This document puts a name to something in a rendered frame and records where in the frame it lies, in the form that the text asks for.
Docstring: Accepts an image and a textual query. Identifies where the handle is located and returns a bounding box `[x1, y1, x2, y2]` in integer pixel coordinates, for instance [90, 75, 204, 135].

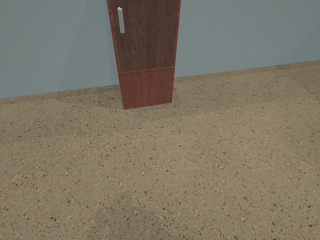
[117, 7, 125, 33]

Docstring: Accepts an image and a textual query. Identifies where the cupboard door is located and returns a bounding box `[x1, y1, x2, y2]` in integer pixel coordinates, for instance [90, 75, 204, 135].
[111, 0, 179, 71]

